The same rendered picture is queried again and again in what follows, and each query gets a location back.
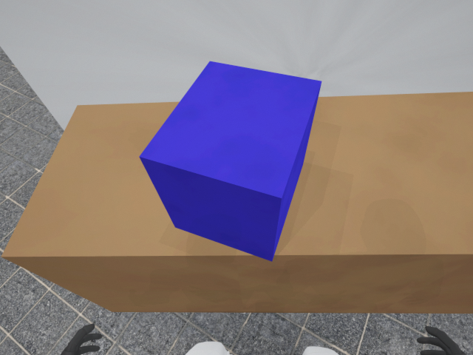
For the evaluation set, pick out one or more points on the carton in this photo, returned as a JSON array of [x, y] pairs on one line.
[[227, 160]]

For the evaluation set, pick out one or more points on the pedestal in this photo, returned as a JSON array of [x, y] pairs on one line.
[[381, 220]]

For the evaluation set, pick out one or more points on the robot left hand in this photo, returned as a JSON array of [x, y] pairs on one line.
[[83, 335]]

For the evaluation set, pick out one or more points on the robot right hand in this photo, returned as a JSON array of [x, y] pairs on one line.
[[443, 341]]

